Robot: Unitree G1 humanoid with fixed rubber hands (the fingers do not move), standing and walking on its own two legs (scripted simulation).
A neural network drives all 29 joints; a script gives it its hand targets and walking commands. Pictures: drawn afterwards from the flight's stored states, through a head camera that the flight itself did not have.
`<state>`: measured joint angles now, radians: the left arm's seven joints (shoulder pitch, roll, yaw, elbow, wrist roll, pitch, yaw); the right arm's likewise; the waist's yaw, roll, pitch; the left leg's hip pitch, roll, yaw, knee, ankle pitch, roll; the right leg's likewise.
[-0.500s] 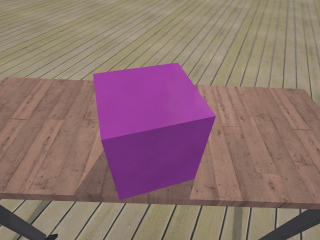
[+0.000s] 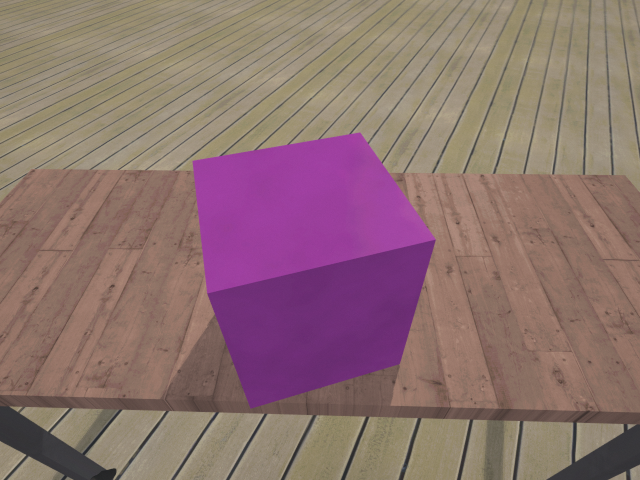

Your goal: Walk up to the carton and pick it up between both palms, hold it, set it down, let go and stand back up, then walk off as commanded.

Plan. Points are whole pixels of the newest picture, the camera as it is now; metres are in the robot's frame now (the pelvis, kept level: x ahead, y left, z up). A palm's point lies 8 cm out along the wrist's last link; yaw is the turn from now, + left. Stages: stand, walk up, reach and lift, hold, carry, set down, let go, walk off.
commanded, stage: walk up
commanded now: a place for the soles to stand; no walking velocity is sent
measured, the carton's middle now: (305, 271) +0.36 +0.04 +0.09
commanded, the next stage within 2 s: reach and lift in 0.06 s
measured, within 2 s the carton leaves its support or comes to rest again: neither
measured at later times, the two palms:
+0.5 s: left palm (120, 479) +0.16 +0.26 -0.06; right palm out of the picture +0.14 -0.32 -0.05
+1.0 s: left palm out of the picture +0.14 +0.24 -0.01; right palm out of the picture +0.14 -0.27 -0.02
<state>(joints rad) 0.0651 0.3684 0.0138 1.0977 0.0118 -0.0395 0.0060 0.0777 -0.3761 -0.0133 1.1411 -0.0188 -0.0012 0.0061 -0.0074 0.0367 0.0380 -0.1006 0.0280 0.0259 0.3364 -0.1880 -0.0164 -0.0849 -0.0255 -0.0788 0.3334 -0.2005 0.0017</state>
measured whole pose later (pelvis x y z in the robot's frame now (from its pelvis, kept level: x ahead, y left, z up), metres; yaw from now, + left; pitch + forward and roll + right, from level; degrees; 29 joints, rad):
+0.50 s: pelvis -0.01 -0.01 -0.01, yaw -1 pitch -6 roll -1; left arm 0.17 0.27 0.11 0.30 0.11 0.54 0.04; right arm 0.11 -0.39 -0.07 0.74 0.03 0.00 0.13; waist 0.00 -0.04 0.06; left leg -0.12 0.07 0.03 0.50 -0.27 -0.04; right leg -0.09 0.01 -0.08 0.46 -0.26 -0.02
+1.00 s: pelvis -0.03 -0.01 +0.00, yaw -2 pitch -7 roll +0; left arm 0.31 0.20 0.09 0.04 0.01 0.49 0.09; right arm 0.26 -0.33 -0.06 0.26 0.08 0.19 0.14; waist 0.01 0.01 0.04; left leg -0.07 0.06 0.05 0.37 -0.17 -0.03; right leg -0.07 0.00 -0.06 0.37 -0.18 -0.02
